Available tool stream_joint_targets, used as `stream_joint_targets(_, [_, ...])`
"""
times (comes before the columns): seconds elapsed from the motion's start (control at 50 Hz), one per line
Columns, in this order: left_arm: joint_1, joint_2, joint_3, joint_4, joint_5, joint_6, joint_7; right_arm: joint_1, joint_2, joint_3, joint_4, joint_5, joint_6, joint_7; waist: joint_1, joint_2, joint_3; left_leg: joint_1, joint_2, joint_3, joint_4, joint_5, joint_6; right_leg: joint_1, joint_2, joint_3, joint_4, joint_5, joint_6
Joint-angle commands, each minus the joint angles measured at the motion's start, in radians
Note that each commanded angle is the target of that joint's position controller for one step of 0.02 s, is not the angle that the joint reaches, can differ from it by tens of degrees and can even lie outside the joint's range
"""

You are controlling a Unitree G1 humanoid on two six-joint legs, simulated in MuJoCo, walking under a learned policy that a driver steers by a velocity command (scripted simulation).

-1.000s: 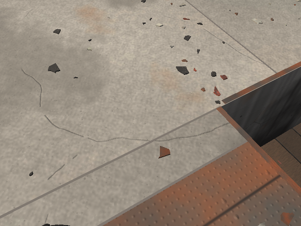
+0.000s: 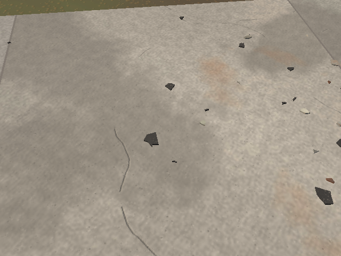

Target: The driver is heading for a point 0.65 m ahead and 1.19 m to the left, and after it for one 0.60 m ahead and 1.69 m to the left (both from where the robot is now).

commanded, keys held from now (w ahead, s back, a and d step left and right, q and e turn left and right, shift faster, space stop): w+q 1.00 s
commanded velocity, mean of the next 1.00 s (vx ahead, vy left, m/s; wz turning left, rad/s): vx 0.50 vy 0.00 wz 0.55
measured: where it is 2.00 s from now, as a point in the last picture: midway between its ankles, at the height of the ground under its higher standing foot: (89, 191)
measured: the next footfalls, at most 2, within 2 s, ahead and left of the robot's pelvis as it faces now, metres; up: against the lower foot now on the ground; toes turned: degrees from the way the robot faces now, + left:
right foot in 0.14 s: +0.25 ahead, -0.12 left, +0.00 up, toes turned +3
left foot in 0.66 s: +0.46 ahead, +0.16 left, +0.00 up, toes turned +27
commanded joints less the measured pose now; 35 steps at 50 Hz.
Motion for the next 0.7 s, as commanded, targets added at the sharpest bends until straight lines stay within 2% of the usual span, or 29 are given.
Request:
stream_joint_targets(0.02, [-0.131, 0.065, 0.007, -0.101, -0.007, -0.019, 0.005, 0.029, -0.161, -0.034, -0.030, -0.006, -0.010, -0.010, 0.003, 0.108, 0.064, -0.025, 0.280, -0.196, -0.007, 0.425, 0.127, -0.005, 0.038, -0.012, -0.074, 0.020, -0.009])
stream_joint_targets(0.06, [-0.124, 0.084, 0.011, -0.110, -0.010, -0.029, 0.010, 0.017, -0.178, -0.041, -0.028, -0.011, -0.007, -0.016, 0.020, 0.113, 0.059, -0.001, 0.295, -0.221, 0.041, 0.487, 0.111, 0.050, 0.052, -0.003, -0.117, -0.033, -0.030])
stream_joint_targets(0.08, [-0.082, 0.094, 0.015, -0.102, -0.011, -0.034, 0.014, -0.004, -0.188, -0.044, -0.032, -0.013, -0.006, -0.018, 0.044, 0.116, 0.047, -0.012, 0.293, -0.224, 0.079, 0.534, 0.094, 0.126, 0.067, -0.006, -0.146, -0.072, -0.043])
stream_joint_targets(0.1, [0.000, 0.109, 0.023, -0.078, -0.010, -0.042, 0.021, -0.027, -0.200, -0.048, -0.036, -0.013, -0.006, -0.017, 0.081, 0.115, 0.011, -0.038, 0.275, -0.215, 0.162, 0.635, 0.078, 0.255, 0.097, -0.020, -0.176, -0.116, -0.059])
stream_joint_targets(0.12, [0.150, 0.133, 0.036, -0.030, -0.006, -0.054, 0.033, -0.043, -0.196, -0.048, -0.037, -0.009, -0.007, -0.012, 0.148, 0.073, -0.069, -0.090, 0.218, -0.174, 0.343, 0.658, 0.056, 0.461, 0.102, -0.023, -0.239, -0.093, -0.082])
stream_joint_targets(0.14, [0.318, 0.206, 0.056, -0.007, 0.018, -0.065, 0.050, -0.049, -0.154, -0.037, -0.065, 0.001, -0.012, -0.007, 0.207, -0.012, -0.204, -0.243, 0.148, -0.127, 0.615, 0.435, 0.036, 0.711, -0.080, 0.156, -0.269, -0.223, -0.126])
stream_joint_targets(0.16, [0.352, 0.312, 0.080, -0.015, 0.033, -0.059, 0.050, 0.063, -0.040, -0.017, -0.097, 0.034, -0.009, -0.009, 0.157, -0.252, -0.336, -0.557, -0.018, -0.032, 0.927, -0.219, -0.003, 0.953, -0.362, 0.599, -0.369, -0.327, -0.228])
stream_joint_targets(0.18, [0.280, 0.232, 0.066, -0.024, 0.010, -0.044, 0.046, 0.040, -0.137, -0.035, -0.077, -0.001, 0.003, -0.016, 0.129, -0.142, -0.273, -0.639, 0.041, -0.088, 1.035, -0.260, 0.012, 0.847, -0.345, 0.695, -0.440, -0.413, -0.236])
stream_joint_targets(0.2, [0.194, 0.151, 0.045, -0.037, 0.002, -0.044, 0.045, -0.016, -0.147, -0.044, -0.077, -0.008, 0.009, -0.010, 0.100, -0.044, -0.125, -0.650, 0.092, -0.092, 1.039, -0.171, 0.013, 0.705, -0.308, 0.534, -0.453, -0.415, -0.216])
stream_joint_targets(0.22, [0.149, 0.103, 0.034, -0.036, 0.000, -0.048, 0.042, -0.060, -0.126, -0.041, -0.082, -0.008, 0.013, -0.002, 0.088, 0.001, -0.054, -0.628, 0.129, -0.080, 1.001, -0.105, 0.006, 0.604, -0.258, 0.395, -0.478, -0.311, -0.197])
stream_joint_targets(0.26, [0.148, 0.072, 0.025, -0.012, -0.004, -0.059, 0.045, -0.076, -0.102, -0.041, -0.085, -0.025, 0.035, 0.014, 0.060, -0.058, -0.010, -0.577, 0.164, -0.062, 0.952, -0.068, -0.011, 0.503, -0.193, 0.214, -0.512, -0.151, -0.161])
stream_joint_targets(0.3, [0.181, 0.072, 0.026, 0.009, -0.012, -0.079, 0.041, -0.100, -0.078, -0.037, -0.096, -0.027, 0.055, 0.027, 0.053, -0.052, -0.009, -0.577, 0.168, -0.048, 0.946, -0.038, -0.021, 0.486, -0.184, 0.131, -0.530, -0.032, -0.164])
stream_joint_targets(0.36, [0.215, 0.085, 0.034, 0.034, -0.017, -0.093, 0.037, -0.209, -0.065, -0.032, -0.141, -0.029, 0.066, 0.045, 0.056, -0.042, 0.017, -0.672, 0.189, -0.035, 0.888, 0.054, -0.036, 0.510, -0.186, 0.029, -0.560, 0.051, -0.175])
stream_joint_targets(0.42, [0.242, 0.082, 0.034, 0.056, -0.013, -0.091, 0.037, -0.322, -0.053, -0.022, -0.183, -0.027, 0.062, 0.059, 0.070, -0.036, 0.042, -0.694, 0.191, 0.000, 0.727, 0.163, -0.049, 0.520, -0.160, -0.073, -0.567, 0.099, -0.169])
stream_joint_targets(0.46, [0.251, 0.096, 0.037, 0.065, -0.014, -0.091, 0.039, -0.394, -0.040, -0.011, -0.209, -0.026, 0.057, 0.069, 0.082, -0.037, 0.052, -0.645, 0.185, 0.039, 0.596, 0.232, -0.043, 0.514, -0.151, -0.132, -0.565, 0.122, -0.158])
stream_joint_targets(0.54, [0.304, 0.132, 0.048, 0.093, -0.014, -0.079, 0.048, -0.488, -0.059, -0.011, -0.248, -0.034, 0.059, 0.078, 0.101, -0.034, 0.072, -0.599, 0.167, 0.102, 0.461, 0.182, -0.006, 0.602, -0.185, -0.186, -0.536, 0.195, -0.142])
stream_joint_targets(0.56, [0.315, 0.140, 0.050, 0.100, -0.014, -0.072, 0.050, -0.495, -0.066, -0.013, -0.253, -0.037, 0.060, 0.077, 0.101, -0.034, 0.072, -0.591, 0.155, 0.113, 0.440, 0.142, 0.008, 0.639, -0.192, -0.200, -0.507, 0.257, -0.138])
stream_joint_targets(0.6, [0.322, 0.167, 0.056, 0.110, -0.012, -0.055, 0.055, -0.456, -0.083, -0.022, -0.248, -0.043, 0.062, 0.068, 0.078, -0.050, 0.035, -0.508, 0.097, 0.149, 0.410, 0.032, 0.045, 0.695, -0.195, -0.237, -0.373, 0.545, -0.126])
stream_joint_targets(0.62, [0.322, 0.180, 0.058, 0.112, -0.012, -0.044, 0.056, -0.382, -0.097, -0.031, -0.229, -0.044, 0.058, 0.062, 0.046, -0.053, -0.011, -0.422, 0.059, 0.157, 0.389, -0.010, 0.069, 0.704, -0.194, -0.249, -0.241, 0.661, -0.124])
stream_joint_targets(0.64, [0.310, 0.186, 0.058, 0.106, -0.016, -0.034, 0.055, -0.241, -0.117, -0.046, -0.184, -0.047, 0.049, 0.051, -0.016, -0.024, -0.091, -0.248, 0.018, 0.158, 0.327, 0.008, 0.098, 0.651, -0.179, -0.271, -0.035, 0.654, -0.110])
stream_joint_targets(0.66, [0.309, 0.170, 0.051, 0.081, -0.010, -0.031, 0.053, -0.064, -0.187, -0.075, -0.132, -0.057, 0.043, 0.033, -0.087, 0.067, -0.203, 0.008, 0.105, 0.000, 0.271, -0.073, 0.145, 0.464, -0.152, -0.278, 0.263, 0.401, -0.075])
stream_joint_targets(0.68, [0.344, 0.040, 0.024, 0.001, -0.014, -0.038, 0.030, -0.087, -0.309, -0.101, -0.152, -0.044, 0.047, 0.018, -0.006, 0.316, -0.277, 0.311, 0.417, -0.525, 0.203, -0.122, 0.279, 0.001, 0.026, -0.239, 0.605, -0.492, -0.007])
stream_joint_targets(0.7, [0.216, 0.137, 0.043, -0.030, -0.008, -0.047, 0.028, -0.037, -0.307, -0.101, -0.171, -0.020, 0.060, 0.008, -0.069, 0.172, -0.313, 0.315, 0.455, -0.737, 0.077, -0.090, 0.304, -0.120, 0.082, -0.024, 0.703, -0.511, -0.002])
Keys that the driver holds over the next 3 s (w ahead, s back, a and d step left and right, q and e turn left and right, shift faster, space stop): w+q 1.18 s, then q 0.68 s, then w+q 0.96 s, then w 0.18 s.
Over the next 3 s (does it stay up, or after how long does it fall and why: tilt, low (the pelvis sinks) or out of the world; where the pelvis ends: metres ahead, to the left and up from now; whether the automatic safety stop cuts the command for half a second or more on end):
stays up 0.71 0.71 -0.01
